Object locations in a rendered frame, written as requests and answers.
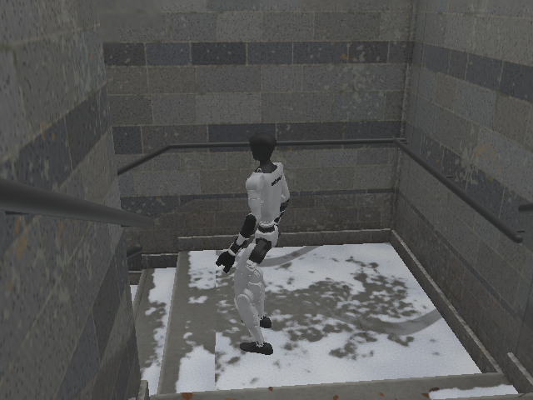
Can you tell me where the left robot hand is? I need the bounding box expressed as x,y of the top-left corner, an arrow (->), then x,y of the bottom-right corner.
216,251 -> 235,273

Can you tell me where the left robot foot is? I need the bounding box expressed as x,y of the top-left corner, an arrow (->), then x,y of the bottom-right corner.
240,341 -> 273,355

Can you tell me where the robot right shin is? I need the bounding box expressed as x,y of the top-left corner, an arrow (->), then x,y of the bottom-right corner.
247,279 -> 266,320

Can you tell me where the robot left forearm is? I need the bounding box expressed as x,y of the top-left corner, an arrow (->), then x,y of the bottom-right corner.
228,214 -> 257,256

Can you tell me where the robot left upper arm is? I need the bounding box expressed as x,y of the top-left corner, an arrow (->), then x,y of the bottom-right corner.
246,174 -> 263,226

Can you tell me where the robot right upper arm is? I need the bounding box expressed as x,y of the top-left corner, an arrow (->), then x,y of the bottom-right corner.
273,162 -> 290,203

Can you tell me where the robot right forearm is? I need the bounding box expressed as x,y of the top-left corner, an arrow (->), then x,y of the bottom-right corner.
274,199 -> 289,225

